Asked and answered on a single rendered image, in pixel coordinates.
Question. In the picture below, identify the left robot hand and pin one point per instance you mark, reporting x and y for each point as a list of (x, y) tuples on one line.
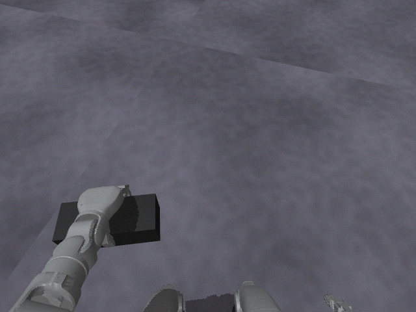
[(106, 200)]

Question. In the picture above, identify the carton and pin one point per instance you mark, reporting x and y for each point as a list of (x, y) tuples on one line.
[(136, 221)]

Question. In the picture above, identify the right robot hand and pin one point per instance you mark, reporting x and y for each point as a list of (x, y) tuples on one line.
[(336, 304)]

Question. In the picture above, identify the left robot arm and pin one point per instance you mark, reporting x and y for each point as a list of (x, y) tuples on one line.
[(58, 287)]

